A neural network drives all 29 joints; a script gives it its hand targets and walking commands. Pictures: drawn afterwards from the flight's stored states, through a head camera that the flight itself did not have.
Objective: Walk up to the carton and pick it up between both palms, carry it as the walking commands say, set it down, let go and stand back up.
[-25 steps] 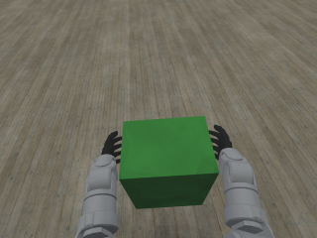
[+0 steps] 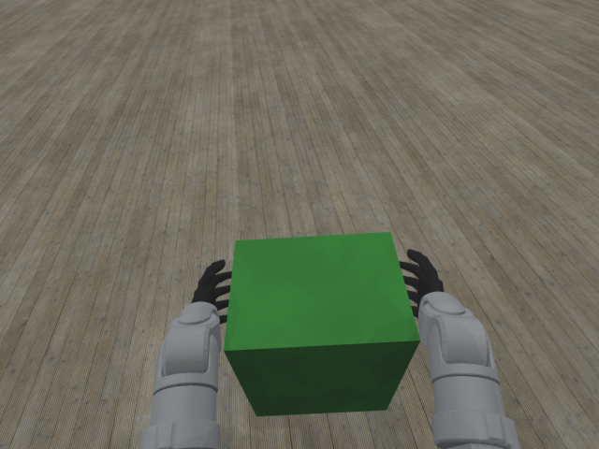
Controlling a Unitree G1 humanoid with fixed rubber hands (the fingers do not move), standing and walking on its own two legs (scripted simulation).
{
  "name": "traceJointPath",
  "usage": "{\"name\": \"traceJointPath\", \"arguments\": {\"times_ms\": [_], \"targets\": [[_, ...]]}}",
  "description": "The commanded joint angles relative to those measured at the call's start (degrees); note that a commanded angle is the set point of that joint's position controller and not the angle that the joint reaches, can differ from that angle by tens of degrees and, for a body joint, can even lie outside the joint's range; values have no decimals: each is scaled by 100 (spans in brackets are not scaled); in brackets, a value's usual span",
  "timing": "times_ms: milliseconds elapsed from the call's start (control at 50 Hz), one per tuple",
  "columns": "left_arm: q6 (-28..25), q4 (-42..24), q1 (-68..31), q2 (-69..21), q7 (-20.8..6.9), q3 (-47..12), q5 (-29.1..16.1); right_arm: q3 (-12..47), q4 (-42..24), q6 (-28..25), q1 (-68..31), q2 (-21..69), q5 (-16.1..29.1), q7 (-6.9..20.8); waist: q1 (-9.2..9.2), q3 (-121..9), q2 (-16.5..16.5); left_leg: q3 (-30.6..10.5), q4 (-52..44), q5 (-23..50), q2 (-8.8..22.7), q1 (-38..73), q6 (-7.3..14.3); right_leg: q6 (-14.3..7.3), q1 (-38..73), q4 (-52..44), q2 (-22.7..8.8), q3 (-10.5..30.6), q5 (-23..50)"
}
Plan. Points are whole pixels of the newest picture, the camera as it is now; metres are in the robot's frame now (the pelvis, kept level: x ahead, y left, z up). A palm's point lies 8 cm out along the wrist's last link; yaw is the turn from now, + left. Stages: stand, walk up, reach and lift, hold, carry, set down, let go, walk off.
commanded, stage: reach and lift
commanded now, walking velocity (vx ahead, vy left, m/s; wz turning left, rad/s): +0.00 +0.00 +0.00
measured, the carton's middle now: (317, 332) +0.28 -0.01 -0.03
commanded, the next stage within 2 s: hold in 0.68 s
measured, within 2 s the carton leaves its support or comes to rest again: neither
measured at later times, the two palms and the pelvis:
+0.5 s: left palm (202, 318) +0.27 +0.15 +0.04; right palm (423, 299) +0.29 -0.16 +0.05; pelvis -0.01 -0.01 +0.00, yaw +1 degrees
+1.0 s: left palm (203, 316) +0.27 +0.15 +0.04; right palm (426, 304) +0.28 -0.16 +0.05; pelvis +0.01 +0.00 +0.00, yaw +0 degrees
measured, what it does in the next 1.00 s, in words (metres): stands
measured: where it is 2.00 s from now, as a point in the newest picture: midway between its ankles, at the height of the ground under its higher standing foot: outside the picture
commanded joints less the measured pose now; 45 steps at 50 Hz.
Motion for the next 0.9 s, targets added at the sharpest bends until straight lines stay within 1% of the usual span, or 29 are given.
{"name": "traceJointPath", "arguments": {"times_ms": [0,20,60,140,180,200,240,260,280,300,340,360,400,440,480,500,520,540,580,600,620,680,700,720,760,780,840,860,880], "targets": [[-303,-542,-3441,-4641,-1221,-3030,-1341,2884,-176,-228,-2606,4786,939,1165,-105,-1232,-229,-44,-275,459,-554,409,-25,-150,-187,-155,839,-326,566],[-299,-361,-3554,-4703,-1245,-2908,-1266,2759,-4,-206,-2936,4767,929,1193,100,-980,-41,-84,-241,328,-563,192,-2,-128,-469,-96,748,-296,474],[-268,-154,-3893,-4615,-1219,-3007,-1243,2690,682,-199,-2755,4949,900,1220,-149,-802,370,-18,-228,-418,-587,336,-27,-215,-512,-152,664,-190,-135],[-369,-201,-3890,-4762,-1247,-2879,-1205,2892,150,-314,-3579,5086,1081,1303,280,-1145,-113,-31,-182,-132,-508,203,17,-151,-224,-147,712,-294,-72],[-364,-249,-3914,-4816,-1234,-2986,-1206,2889,243,-312,-3046,5080,961,1278,-35,-1097,62,-28,-96,90,-638,281,19,-201,-341,-81,668,-190,270],[-372,-128,-3650,-4948,-1261,-2870,-1200,2953,37,-320,-3438,5154,984,1267,350,-1576,-299,-113,-136,298,-531,364,73,-123,-174,-88,688,-236,342],[-380,-180,-3415,-4733,-1285,-2877,-1089,2917,-103,-303,-2863,5024,879,1205,135,-1577,31,-33,-174,721,-689,434,34,-115,-53,-175,681,-102,1005],[-354,-302,-3325,-4724,-1295,-2991,-1341,3035,46,-241,-2883,5088,1027,1158,129,-1154,-419,-122,-208,632,-545,437,70,-140,-239,-105,728,-236,628],[-394,-582,-3782,-4699,-1294,-3062,-1334,3022,-161,-272,-2883,5106,1015,1131,150,-1545,-189,-68,-154,548,-578,296,39,-169,-37,-115,678,-151,770],[-352,-556,-3624,-4445,-1293,-2931,-1120,2697,-41,-264,-2706,4792,802,1115,-100,-1480,183,33,-192,622,-680,487,-34,-128,-225,-262,680,-174,782],[-302,-601,-3420,-4458,-1255,-2969,-1217,2755,128,-232,-2639,4954,948,1085,179,-949,135,-48,-153,370,-581,204,-1,-178,-262,-162,675,-209,490],[-255,-447,-3697,-4408,-1287,-3013,-1221,2783,326,-189,-2535,5126,932,1132,-61,-904,227,36,-170,-36,-706,93,-6,-158,-308,-196,655,-93,295],[-285,-398,-3819,-4440,-1307,-2901,-1198,2656,526,-169,-2812,4972,881,1137,167,-871,-169,-34,-203,-281,-535,40,26,-200,-290,-251,702,-173,-180],[-296,-529,-3705,-4554,-1326,-2976,-1188,2852,63,-257,-2970,5068,1005,1139,94,-1235,87,-65,-128,181,-598,195,16,-150,-87,-182,601,-113,373],[-324,-602,-3459,-4602,-1332,-2961,-1257,2965,-308,-237,-3010,5091,1012,1151,233,-1355,-270,-29,-145,586,-660,330,67,-84,-128,-177,669,-175,780],[-243,-563,-3424,-4554,-1342,-3097,-1284,2933,151,-177,-2494,5025,1013,1120,24,-1215,268,-11,-130,558,-715,337,-35,-128,-45,-171,590,-32,888],[-304,-543,-3436,-4634,-1340,-2949,-1290,2945,-16,-180,-2581,5189,971,1110,177,-1432,-194,-28,-127,678,-719,350,16,-75,-85,-214,663,-117,837],[-309,-526,-3346,-4709,-1328,-3045,-1304,3003,-11,-202,-2456,5078,953,1088,68,-1349,10,-120,-128,721,-613,345,57,-128,-104,-119,645,-47,934],[-277,-775,-3096,-4549,-1291,-3123,-1339,3177,-434,-204,-2620,5038,1060,1104,178,-1318,-443,-64,-106,765,-681,288,15,-62,-7,-125,682,-164,980],[-284,-775,-3209,-4565,-1273,-3032,-1237,3129,-371,-261,-2560,5107,1056,1125,127,-1509,181,-37,-175,740,-713,48,-26,-152,235,-78,625,-52,1138],[-270,-890,-3291,-4670,-1284,-3215,-1378,2979,-251,-221,-2441,4997,1039,1094,111,-1276,-222,-125,-139,988,-624,263,-25,-140,-150,-153,629,-138,1034],[-172,-685,-2741,-4350,-1254,-2950,-1185,2944,-429,-127,-2059,4732,891,1000,138,-1173,-251,-57,-257,698,-662,37,4,-102,213,-194,635,-102,1093],[-191,-768,-2962,-4296,-1230,-3040,-1284,2940,-188,-81,-1914,4790,944,1005,-128,-845,-240,-96,-294,775,-642,263,17,-117,-234,-204,720,-142,987],[-151,-680,-2734,-4279,-1204,-2983,-1267,2881,-371,-119,-2010,4573,995,1012,60,-1091,-96,-141,-242,925,-592,496,-35,-167,-104,-232,646,-116,973],[-144,-979,-2848,-4533,-1200,-3287,-1362,2994,-515,-113,-1896,4721,1044,1010,-40,-1227,-52,-144,-155,1437,-553,597,-69,-160,-227,-211,687,-106,1324],[-130,-1257,-2993,-4474,-1176,-3312,-1399,3126,-345,-92,-1950,4954,1165,1049,190,-1439,347,-138,-174,1514,-615,591,-146,-159,128,-164,732,-25,1554],[-117,-1018,-2644,-4403,-1091,-3240,-1396,3291,-796,-139,-2060,4794,1249,1059,164,-1353,226,-127,-92,1724,-689,605,-34,-74,79,-95,693,-37,1879],[-180,-1501,-2734,-4405,-1133,-3271,-1399,3239,-925,-172,-1915,4772,1147,1065,136,-1554,-137,-153,-153,1665,-731,542,-43,-87,25,-138,788,-139,1769],[-76,-1112,-2577,-4536,-1122,-3376,-1450,3260,-839,-111,-1910,4659,1225,1037,1,-1265,143,-183,-102,1665,-659,677,-31,-105,-237,-109,690,-93,1627]]}}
